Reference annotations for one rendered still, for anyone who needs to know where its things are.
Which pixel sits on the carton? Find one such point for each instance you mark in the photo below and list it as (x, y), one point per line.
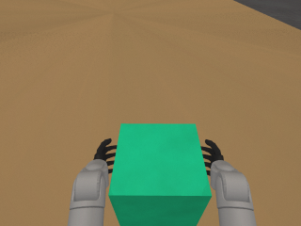
(159, 176)

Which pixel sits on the left robot forearm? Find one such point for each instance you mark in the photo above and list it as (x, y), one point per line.
(88, 195)

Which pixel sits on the right robot forearm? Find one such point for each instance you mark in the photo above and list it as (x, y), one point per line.
(233, 195)

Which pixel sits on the left robot hand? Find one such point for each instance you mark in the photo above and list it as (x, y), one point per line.
(103, 155)

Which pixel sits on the right robot hand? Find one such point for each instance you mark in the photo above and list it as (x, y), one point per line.
(215, 154)

